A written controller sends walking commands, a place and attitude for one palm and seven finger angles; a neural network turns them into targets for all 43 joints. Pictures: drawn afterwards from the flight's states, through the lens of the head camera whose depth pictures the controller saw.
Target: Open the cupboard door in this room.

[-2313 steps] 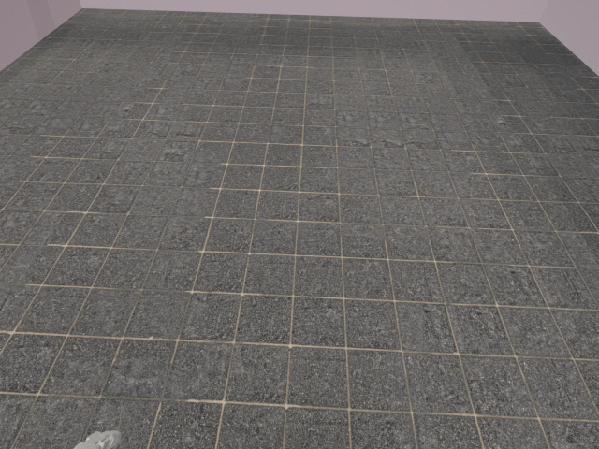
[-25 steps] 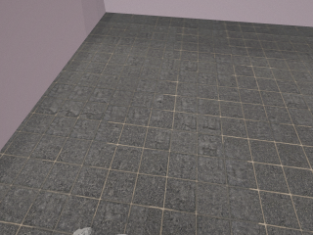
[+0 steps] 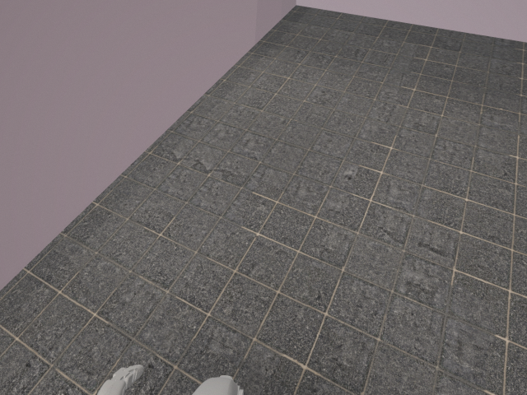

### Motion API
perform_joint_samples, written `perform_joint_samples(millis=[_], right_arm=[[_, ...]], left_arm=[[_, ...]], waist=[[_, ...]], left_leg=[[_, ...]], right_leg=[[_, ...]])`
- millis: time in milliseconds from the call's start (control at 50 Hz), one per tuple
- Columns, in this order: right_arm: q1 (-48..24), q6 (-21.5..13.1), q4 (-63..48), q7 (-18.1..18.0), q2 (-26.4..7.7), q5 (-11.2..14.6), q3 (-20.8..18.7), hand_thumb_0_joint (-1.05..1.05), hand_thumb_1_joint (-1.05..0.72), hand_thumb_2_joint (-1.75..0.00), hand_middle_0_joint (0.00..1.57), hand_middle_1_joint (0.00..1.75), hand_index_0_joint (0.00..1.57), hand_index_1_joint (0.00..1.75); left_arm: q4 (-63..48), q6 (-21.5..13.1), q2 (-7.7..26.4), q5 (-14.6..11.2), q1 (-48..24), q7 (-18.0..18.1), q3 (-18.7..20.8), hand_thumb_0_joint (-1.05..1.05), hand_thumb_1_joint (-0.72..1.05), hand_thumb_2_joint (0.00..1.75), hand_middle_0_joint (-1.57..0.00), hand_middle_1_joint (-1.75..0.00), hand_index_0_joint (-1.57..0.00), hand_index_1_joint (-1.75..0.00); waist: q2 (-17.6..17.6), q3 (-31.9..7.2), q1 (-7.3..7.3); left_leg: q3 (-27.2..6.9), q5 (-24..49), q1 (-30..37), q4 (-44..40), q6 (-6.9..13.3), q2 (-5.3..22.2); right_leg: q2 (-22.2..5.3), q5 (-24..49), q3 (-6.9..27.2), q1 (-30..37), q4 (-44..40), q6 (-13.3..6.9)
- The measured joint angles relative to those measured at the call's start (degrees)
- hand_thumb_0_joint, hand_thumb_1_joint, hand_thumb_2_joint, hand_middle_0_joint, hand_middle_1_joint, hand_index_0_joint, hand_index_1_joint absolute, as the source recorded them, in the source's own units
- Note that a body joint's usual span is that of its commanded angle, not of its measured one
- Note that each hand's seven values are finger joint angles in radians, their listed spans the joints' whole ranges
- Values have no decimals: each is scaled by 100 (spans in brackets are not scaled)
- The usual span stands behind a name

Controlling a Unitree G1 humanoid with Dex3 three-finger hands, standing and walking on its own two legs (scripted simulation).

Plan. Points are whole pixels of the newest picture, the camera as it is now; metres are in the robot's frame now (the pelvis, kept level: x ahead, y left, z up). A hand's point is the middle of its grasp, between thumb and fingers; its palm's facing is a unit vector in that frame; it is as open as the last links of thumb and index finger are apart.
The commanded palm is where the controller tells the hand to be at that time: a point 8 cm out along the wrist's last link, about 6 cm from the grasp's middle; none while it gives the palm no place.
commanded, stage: turn to face it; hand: left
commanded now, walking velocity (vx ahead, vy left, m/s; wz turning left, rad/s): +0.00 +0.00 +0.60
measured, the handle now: out of the picture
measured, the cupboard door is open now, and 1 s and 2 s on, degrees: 41 41 41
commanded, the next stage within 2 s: none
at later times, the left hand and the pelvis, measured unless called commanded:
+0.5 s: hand out of the picture +0.00 +0.21 -0.16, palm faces +0.35 -0.90 -0.26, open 7.4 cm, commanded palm none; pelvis +0.01 -0.02 +0.01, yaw +19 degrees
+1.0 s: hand out of the picture -0.05 +0.16 -0.18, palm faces +0.61 -0.77 -0.21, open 7.4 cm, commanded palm none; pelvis +0.02 -0.04 -0.01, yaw +38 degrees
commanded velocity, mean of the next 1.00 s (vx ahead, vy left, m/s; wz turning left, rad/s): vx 0.00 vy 0.00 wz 0.60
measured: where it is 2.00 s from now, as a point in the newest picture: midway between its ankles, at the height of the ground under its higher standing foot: outside the picture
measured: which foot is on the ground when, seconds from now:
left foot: up 0.00-0.30, down 0.32-0.62, up 0.64-0.94, down 0.96-1.00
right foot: down 0.00-0.32, up 0.34-0.62, down 0.64-0.96, up 0.98-1.00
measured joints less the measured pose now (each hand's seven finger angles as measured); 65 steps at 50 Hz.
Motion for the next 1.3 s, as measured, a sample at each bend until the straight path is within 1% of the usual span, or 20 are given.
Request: perform_joint_samples(millis=[40,100,260,300,320,380,420,480,620,680,720,760,900,940,960,1000,1040,1100,1200,1300], right_arm=[[-100,58,15,32,-57,-6,-37,0,-91,-90,20,30,20,30],[-208,64,-20,66,-26,13,-26,0,-91,-90,20,30,20,30],[-485,13,-115,102,154,61,129,0,-91,-90,19,30,20,30],[-514,-48,-183,114,189,54,173,0,-91,-90,19,30,20,30],[-494,-105,-241,123,171,34,184,0,-91,-90,20,30,20,30],[-464,-210,-279,67,269,2,218,0,-91,-90,20,30,20,30],[-364,-222,-260,8,305,-13,241,0,-91,-90,20,30,20,30],[-224,-197,-164,-30,309,-23,255,0,-90,-90,20,30,20,30],[33,-55,-61,-4,213,-24,144,0,-90,-90,20,30,21,30],[31,28,-32,8,88,11,27,0,-90,-90,20,30,21,30],[-4,83,19,28,11,4,-25,0,-90,-90,20,30,20,30],[-29,98,43,56,-2,9,-33,0,-91,-90,20,30,20,30],[-123,6,3,108,141,60,95,0,-91,-90,20,30,20,30],[-145,-54,-64,123,148,55,131,0,-91,-90,20,30,20,30],[-148,-104,-110,128,142,37,131,0,-91,-90,20,30,20,30],[-205,-178,-150,97,217,3,148,0,-91,-90,20,30,20,30],[-178,-225,-186,33,278,-21,179,0,-91,-90,20,30,20,30],[-113,-225,-161,-30,307,-33,210,0,-90,-90,20,30,20,30],[-17,-168,-91,-21,280,-50,192,0,-90,-90,20,30,21,30],[93,-58,-90,-2,213,-3,99,0,-90,-90,20,30,21,30]], left_arm=[[18,3,-63,-3,126,24,-30,0,90,89,-20,-30,-20,-30],[94,9,-106,6,294,40,-53,0,90,89,-20,-30,-20,-30],[252,-21,-108,26,557,-10,-56,0,90,89,-20,-30,-20,-30],[294,6,-54,-1,635,-33,-18,0,90,89,-21,-30,-21,-30],[300,42,-34,-23,687,-51,3,1,90,89,-21,-30,-21,-30],[387,273,130,-21,519,-21,57,1,90,89,-20,-30,-20,-30],[401,336,186,-26,368,-16,96,1,90,89,-20,-30,-20,-30],[292,316,215,-38,193,-55,125,1,91,89,-20,-30,-20,-30],[-40,143,197,-56,35,-84,91,1,91,89,-20,-30,-20,-30],[-90,33,96,0,24,-25,39,0,90,89,-20,-30,-20,-30],[-90,41,-13,1,69,5,-12,0,90,89,-20,-30,-20,-30],[-58,59,-87,6,131,24,-45,0,90,89,-20,-30,-20,-30],[41,7,-139,24,247,-24,-94,0,90,89,-21,-30,-21,-30],[57,29,-100,-8,318,-50,-62,0,90,89,-21,-30,-21,-30],[64,66,-68,-31,349,-65,-39,0,90,89,-21,-30,-21,-30],[143,221,59,-33,284,-43,15,1,90,89,-21,-30,-21,-30],[247,339,150,-30,177,-18,75,1,90,89,-21,-30,-20,-30],[257,354,219,-31,66,-51,134,1,90,89,-20,-30,-20,-30],[107,289,236,-48,7,-67,145,1,91,89,-20,-30,-20,-30],[-74,115,222,-47,73,-50,99,1,91,89,-20,-30,-20,-30]], waist=[[0,36,6],[-130,85,-9],[-410,286,172],[-455,278,190],[-406,221,174],[-511,281,182],[-471,274,172],[-368,249,174],[-91,101,31],[-12,150,-6],[16,193,-40],[-45,204,-81],[-435,275,-23],[-472,251,-5],[-466,214,-6],[-566,248,26],[-557,237,23],[-462,206,48],[-234,144,39],[-109,24,1]], left_leg=[[141,61,-259,1007,-63,19],[361,159,-248,1184,-162,99],[793,154,629,-965,-121,135],[887,689,972,-1743,-30,106],[815,1164,1060,-2016,157,139],[636,916,886,-1671,348,49],[463,895,903,-1770,309,41],[242,1101,984,-2056,224,43],[-271,1115,745,-1901,2,38],[-246,32,212,-491,27,-66],[-56,-84,-125,712,-2,-66],[163,26,-243,1230,-78,9],[737,128,552,-840,-138,115],[808,738,895,-1689,-55,102],[756,1139,916,-1855,208,94],[682,1021,759,-1575,430,33],[539,931,729,-1609,416,17],[326,1145,799,-1955,323,2],[-20,1387,823,-2274,255,-6],[-349,1161,486,-1838,101,-137]], right_leg=[[-70,-3,-137,162,-193,-24],[-187,124,-331,371,-533,-31],[-448,-1,-923,498,-492,10],[-537,-193,-1064,403,-160,70],[-550,-322,-1077,239,194,150],[-422,-1204,-305,-437,1756,421],[-279,-1093,40,-775,2372,504],[-178,-747,316,-976,2420,553],[82,-179,346,-137,79,466],[0,110,189,-70,-21,192],[-80,10,39,56,-81,135],[-161,55,-92,215,-291,136],[-506,25,-583,468,-415,226],[-590,-172,-734,385,-87,299],[-621,-309,-732,231,253,359],[-544,-1038,-286,-220,1297,455],[-359,-1107,68,-638,2169,495],[-200,-716,325,-962,2555,527],[-18,-582,445,-756,1578,511],[141,-72,399,92,-369,317]])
